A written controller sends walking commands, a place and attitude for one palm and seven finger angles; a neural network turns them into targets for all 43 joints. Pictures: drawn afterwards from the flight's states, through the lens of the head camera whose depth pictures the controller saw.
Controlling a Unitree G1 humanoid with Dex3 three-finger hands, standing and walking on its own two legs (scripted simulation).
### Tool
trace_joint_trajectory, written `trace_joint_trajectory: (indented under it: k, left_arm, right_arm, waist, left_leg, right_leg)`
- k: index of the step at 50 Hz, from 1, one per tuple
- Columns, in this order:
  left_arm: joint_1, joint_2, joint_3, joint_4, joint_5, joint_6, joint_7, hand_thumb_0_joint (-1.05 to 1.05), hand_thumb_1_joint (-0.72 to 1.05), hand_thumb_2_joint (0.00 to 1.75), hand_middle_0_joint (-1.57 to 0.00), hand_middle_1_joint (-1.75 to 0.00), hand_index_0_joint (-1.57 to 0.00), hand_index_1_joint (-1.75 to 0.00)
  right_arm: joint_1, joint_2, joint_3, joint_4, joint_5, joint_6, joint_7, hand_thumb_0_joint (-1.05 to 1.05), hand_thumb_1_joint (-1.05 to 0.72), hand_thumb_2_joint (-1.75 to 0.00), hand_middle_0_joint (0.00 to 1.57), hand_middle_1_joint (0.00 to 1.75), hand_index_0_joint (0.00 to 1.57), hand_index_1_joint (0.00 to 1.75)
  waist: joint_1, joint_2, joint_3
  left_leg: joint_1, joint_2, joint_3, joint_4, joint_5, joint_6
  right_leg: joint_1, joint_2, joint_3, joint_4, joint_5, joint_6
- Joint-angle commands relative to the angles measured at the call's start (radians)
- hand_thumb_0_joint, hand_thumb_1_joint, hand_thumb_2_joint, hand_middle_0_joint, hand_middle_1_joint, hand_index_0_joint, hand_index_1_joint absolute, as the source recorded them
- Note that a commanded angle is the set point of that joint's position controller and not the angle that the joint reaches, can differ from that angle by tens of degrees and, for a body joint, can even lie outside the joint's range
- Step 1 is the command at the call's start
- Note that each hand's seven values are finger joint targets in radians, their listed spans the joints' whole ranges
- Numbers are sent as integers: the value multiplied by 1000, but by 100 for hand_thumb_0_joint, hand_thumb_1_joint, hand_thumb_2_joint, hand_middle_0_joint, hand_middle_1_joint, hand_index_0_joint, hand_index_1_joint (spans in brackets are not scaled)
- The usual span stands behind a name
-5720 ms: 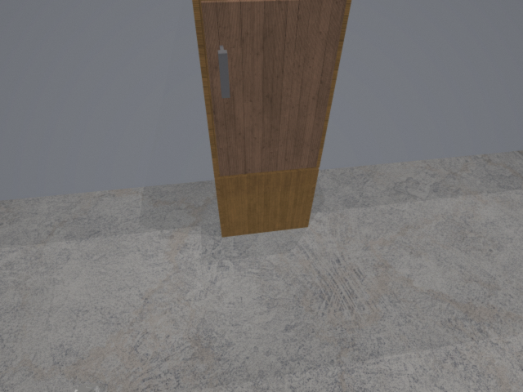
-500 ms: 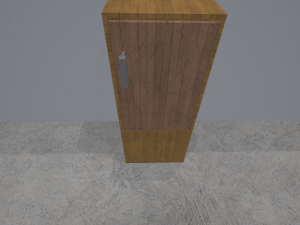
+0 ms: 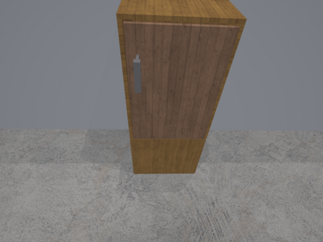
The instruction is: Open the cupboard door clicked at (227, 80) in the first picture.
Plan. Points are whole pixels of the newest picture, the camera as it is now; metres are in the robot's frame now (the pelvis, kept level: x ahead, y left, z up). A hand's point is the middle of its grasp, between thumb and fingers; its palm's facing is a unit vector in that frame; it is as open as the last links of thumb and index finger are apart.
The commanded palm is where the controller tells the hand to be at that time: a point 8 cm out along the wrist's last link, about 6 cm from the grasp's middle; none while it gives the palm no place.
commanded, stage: shuffle to correct the standing spot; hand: left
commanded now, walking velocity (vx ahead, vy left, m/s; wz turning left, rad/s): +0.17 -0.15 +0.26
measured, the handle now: (137, 73) +0.67 +0.13 +0.07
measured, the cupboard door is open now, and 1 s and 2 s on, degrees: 0 0 0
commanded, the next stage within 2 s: come to a stop and stand still in 0.92 s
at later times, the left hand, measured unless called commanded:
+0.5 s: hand out of the picture -0.07 +0.11 -0.18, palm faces +0.17 -0.98 -0.10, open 7.4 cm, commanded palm none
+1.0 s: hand out of the picture +0.16 +0.10 -0.17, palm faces +0.09 -0.96 -0.25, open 7.3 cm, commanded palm none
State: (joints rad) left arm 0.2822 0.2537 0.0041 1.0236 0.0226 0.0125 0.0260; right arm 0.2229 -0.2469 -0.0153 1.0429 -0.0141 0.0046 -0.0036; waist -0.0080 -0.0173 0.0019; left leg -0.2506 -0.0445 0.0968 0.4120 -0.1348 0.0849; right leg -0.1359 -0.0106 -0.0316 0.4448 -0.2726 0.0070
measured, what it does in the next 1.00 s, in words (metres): walks ahead: left foot, then right foot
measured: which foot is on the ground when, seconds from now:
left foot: down 0.00-0.26, up 0.28-0.50, down 0.52-0.94, up 0.96-1.00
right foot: down 0.00-0.54, up 0.56-0.92, down 0.94-1.00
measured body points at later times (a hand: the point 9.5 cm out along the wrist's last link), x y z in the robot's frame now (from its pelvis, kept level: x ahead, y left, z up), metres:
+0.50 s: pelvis +0.03 -0.02 -0.01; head +0.03 +0.00 +0.44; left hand -0.08 +0.16 -0.17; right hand +0.07 -0.25 -0.15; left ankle +0.07 +0.08 -0.73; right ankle -0.02 -0.12 -0.74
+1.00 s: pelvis +0.11 -0.10 -0.01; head +0.13 -0.12 +0.44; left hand +0.16 +0.15 -0.15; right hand +0.07 -0.32 -0.18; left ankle +0.08 +0.05 -0.71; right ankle +0.18 -0.21 -0.74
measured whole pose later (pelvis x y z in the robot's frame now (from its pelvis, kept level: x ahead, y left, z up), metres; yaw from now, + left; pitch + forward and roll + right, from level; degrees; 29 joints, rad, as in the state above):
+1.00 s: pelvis +0.11 -0.10 -0.01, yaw +4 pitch -1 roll +0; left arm 0.23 0.18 0.07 0.98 0.03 0.00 -0.01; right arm 0.38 -0.15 -0.07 1.11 -0.03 0.03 -0.01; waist -0.03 0.05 0.04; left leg -0.34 0.12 0.06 0.84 -0.50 0.00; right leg -0.35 -0.06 -0.12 0.59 -0.22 -0.01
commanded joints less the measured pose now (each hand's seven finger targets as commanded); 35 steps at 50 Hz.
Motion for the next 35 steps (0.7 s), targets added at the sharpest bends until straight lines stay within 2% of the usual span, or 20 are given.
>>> trace_joint_trajectory:
  k: [1,4,6,8,10,11,13,14,15,17,21,24,25,26,27,28,29,31,34,35]
  left_arm:
    - [113,49,7,-8,9,5,2,0,90,90,-20,-30,-20,-30]
    - [147,41,13,-3,12,16,-9,0,90,90,-20,-30,-20,-30]
    - [164,21,17,-1,10,20,-14,0,90,90,-20,-30,-20,-30]
    - [202,4,22,12,7,22,-17,0,90,90,-20,-30,-20,-30]
    - [254,1,30,25,8,16,-16,0,90,90,-20,-30,-20,-30]
    - [283,15,36,33,10,11,-11,0,90,90,-20,-30,-20,-30]
    - [286,62,49,29,14,2,10,0,90,90,-20,-30,-20,-30]
    - [254,48,46,17,8,-8,20,0,90,90,-20,-30,-20,-30]
    - [221,25,42,11,8,-20,21,0,90,90,-20,-30,-20,-30]
    - [215,7,39,15,9,-36,15,0,90,90,-20,-30,-20,-30]
    - [257,-1,37,50,18,-39,12,0,90,90,-20,-30,-20,-30]
    - [243,-13,33,63,11,-27,0,0,90,90,-20,-30,-20,-30]
    - [251,-37,28,63,7,-23,-6,0,90,90,-20,-30,-20,-30]
    - [258,-84,22,49,6,-23,-14,0,90,90,-20,-30,-20,-30]
    - [231,-88,19,19,11,-24,-20,0,90,90,-20,-30,-20,-30]
    - [177,-70,28,-5,23,-15,-24,0,90,90,-20,-30,-20,-30]
    - [164,-57,35,1,29,-7,-24,0,90,90,-20,-30,-20,-30]
    - [155,-71,42,17,27,-7,-33,0,90,90,-20,-30,-20,-30]
    - [143,-93,44,8,19,1,-43,0,90,90,-20,-30,-20,-30]
    - [136,-106,45,3,16,5,-45,0,90,90,-20,-30,-20,-30]
  right_arm:
    - [29,-131,-30,-34,-6,-1,-13,0,-90,-90,20,30,20,30]
    - [55,-155,-45,-34,-8,5,-19,0,-90,-90,20,30,20,30]
    - [77,-153,-53,-28,-10,5,-23,0,-90,-90,20,30,20,30]
    - [76,-146,-59,-23,-11,5,-26,0,-90,-90,20,30,20,30]
    - [62,-118,-59,-26,-8,6,-26,0,-90,-90,20,30,20,30]
    - [57,-87,-55,-28,-6,7,-26,0,-90,-90,20,30,20,30]
    - [43,-5,-42,-51,-2,3,-19,0,-90,-90,20,30,20,30]
    - [13,-18,-48,-59,-4,4,-11,0,-90,-90,20,30,20,30]
    - [31,-4,-50,-55,-4,1,-7,0,-90,-90,20,30,20,30]
    - [49,34,-44,-44,-5,-6,0,0,-90,-90,20,30,20,30]
    - [41,78,-36,-55,-4,-19,-1,0,-90,-90,20,30,20,30]
    - [160,80,-32,-8,-7,-33,-13,0,-90,-90,20,30,20,30]
    - [231,41,-39,23,-8,-39,-22,0,-90,-90,20,30,20,30]
    - [318,-45,-62,46,-14,-47,-34,0,-90,-90,20,30,20,30]
    - [368,-112,-80,47,-13,-44,-44,0,-90,-90,20,30,20,30]
    - [338,-126,-83,36,-10,-38,-49,0,-90,-90,20,30,20,30]
    - [280,-84,-70,28,-10,-37,-48,0,-90,-90,20,30,20,30]
    - [203,-17,-49,12,-9,-53,-46,0,-90,-90,20,30,20,30]
    - [190,-12,-49,5,-9,-69,-48,0,-90,-90,20,30,20,30]
    - [186,-24,-51,5,-10,-69,-48,0,-90,-90,20,30,20,30]
  waist:
    - [7,92,53]
    - [10,99,70]
    - [6,87,68]
    - [18,90,55]
    - [40,36,62]
    - [50,-25,83]
    - [53,-257,147]
    - [48,-186,176]
    - [12,-105,177]
    - [0,-18,144]
    - [15,-80,129]
    - [-30,-78,104]
    - [-49,7,76]
    - [-75,202,47]
    - [-82,264,29]
    - [-80,165,84]
    - [-50,163,105]
    - [-17,141,155]
    - [2,68,104]
    - [8,81,91]
  left_leg:
    - [-3,240,-346,-264,-512,-6]
    - [-5,280,-409,-288,-543,36]
    - [-12,289,-405,-289,-512,47]
    - [-44,273,-370,-279,-486,36]
    - [-139,214,-292,-211,-451,-7]
    - [-213,154,-232,-117,-432,-32]
    - [-332,30,-17,281,-290,-55]
    - [-365,55,-36,457,-317,-42]
    - [-380,77,-53,548,-287,-36]
    - [-365,94,-38,557,-260,-42]
    - [-245,100,1,369,-264,-43]
    - [37,74,63,128,-124,-52]
    - [154,124,-5,62,-136,-46]
    - [259,340,-325,-82,-220,25]
    - [285,518,-575,-210,-252,122]
    - [199,550,-562,-242,-318,158]
    - [75,491,-495,-260,-387,125]
    - [-28,430,-352,-274,-275,88]
    - [-10,382,-204,-234,-22,83]
    - [-13,370,-163,-227,-1,79]
  right_leg:
    - [-117,-24,0,30,-137,-28]
    - [-156,-11,-16,101,-160,-36]
    - [-156,-10,-15,116,-163,-41]
    - [-99,-6,-24,66,-143,-44]
    - [28,-11,-20,-85,-86,-53]
    - [65,-61,49,-150,-161,-74]
    - [1,-285,319,-339,-451,-185]
    - [-47,-325,339,-369,-405,-211]
    - [-46,-308,302,-347,-311,-217]
    - [-10,-259,188,-281,-115,-221]
    - [-45,-232,119,-210,51,-210]
    - [-181,-154,37,-88,1,-148]
    - [-238,-113,8,45,-2,-118]
    - [-394,-39,-51,264,-81,-62]
    - [-508,-12,-55,471,-262,-38]
    - [-527,-61,10,590,-247,-43]
    - [-496,-76,38,645,-185,-48]
    - [-466,-111,51,653,-51,-29]
    - [-416,-115,29,556,22,0]
    - [-397,-115,21,514,35,6]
